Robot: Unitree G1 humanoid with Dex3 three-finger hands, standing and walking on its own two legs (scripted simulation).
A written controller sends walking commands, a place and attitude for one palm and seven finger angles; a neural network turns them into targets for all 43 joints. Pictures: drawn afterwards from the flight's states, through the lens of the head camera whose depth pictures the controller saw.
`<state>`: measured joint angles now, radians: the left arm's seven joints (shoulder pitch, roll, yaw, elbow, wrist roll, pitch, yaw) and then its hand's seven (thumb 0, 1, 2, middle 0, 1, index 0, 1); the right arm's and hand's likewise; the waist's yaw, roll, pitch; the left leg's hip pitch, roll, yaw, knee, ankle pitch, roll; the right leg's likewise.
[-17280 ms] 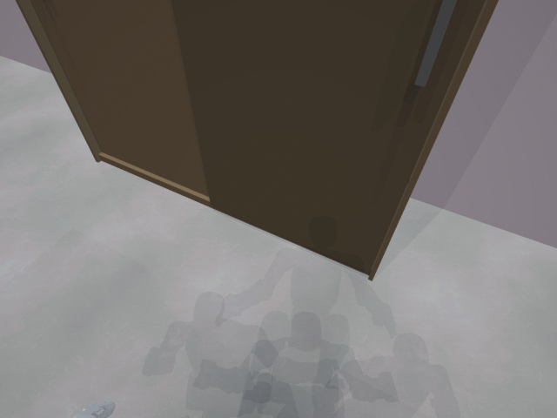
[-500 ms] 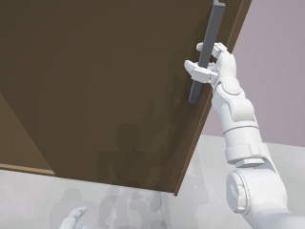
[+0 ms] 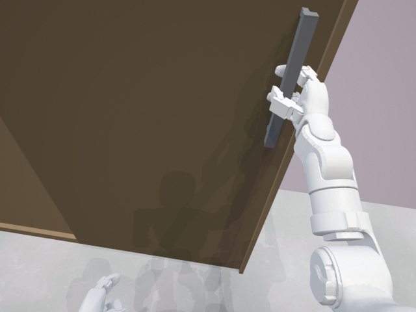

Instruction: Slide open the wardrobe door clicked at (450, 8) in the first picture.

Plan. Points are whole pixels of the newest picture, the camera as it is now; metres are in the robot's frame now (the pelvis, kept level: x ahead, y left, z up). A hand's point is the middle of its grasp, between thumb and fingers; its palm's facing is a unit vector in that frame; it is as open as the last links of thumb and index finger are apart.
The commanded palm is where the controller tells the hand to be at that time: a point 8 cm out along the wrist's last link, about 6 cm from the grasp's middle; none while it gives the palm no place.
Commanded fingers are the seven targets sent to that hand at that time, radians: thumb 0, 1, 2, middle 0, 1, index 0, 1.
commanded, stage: grip the handle and tug to test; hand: right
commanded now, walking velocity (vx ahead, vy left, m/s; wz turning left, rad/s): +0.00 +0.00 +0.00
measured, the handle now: (284, 86) +0.48 -0.10 +0.24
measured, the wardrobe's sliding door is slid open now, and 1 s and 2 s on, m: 0.00 0.01 0.22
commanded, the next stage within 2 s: tug the door sideways, standing still in 0.38 s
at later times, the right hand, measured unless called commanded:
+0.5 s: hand (275, 104) +0.42 -0.08 +0.24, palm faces +0.05 +1.00 +0.00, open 6.6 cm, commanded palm +0.37 -0.13 +0.23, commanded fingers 0.00 -0.90 -0.90 0.45 1.40 0.45 1.40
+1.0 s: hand (269, 101) +0.45 -0.07 +0.22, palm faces +0.16 +0.98 -0.14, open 5.8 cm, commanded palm +0.43 -0.05 +0.24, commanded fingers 0.00 -0.90 -0.90 0.45 1.40 0.45 1.40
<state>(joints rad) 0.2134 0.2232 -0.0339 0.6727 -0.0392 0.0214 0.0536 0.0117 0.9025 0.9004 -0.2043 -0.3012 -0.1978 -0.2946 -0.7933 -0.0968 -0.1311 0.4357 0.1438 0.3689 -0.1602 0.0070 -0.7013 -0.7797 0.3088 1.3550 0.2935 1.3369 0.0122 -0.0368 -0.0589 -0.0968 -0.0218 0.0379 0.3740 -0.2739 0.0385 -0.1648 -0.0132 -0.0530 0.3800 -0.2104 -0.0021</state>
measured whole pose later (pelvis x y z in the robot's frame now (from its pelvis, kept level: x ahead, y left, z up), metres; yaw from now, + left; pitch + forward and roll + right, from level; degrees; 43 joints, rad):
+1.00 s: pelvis +0.06 +0.05 -0.01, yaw -8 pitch +1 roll -2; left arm 0.08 0.18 0.02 0.59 -0.01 0.03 0.01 0.01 0.90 0.90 -0.20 -0.30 -0.20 -0.29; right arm -0.64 -0.10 0.05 0.10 0.08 0.23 -0.14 -0.08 -0.70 -0.82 0.56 1.41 0.31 1.39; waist -0.09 -0.06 0.03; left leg -0.32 -0.06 -0.02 0.89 -0.38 -0.03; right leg -0.15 -0.04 0.01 0.43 -0.32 0.04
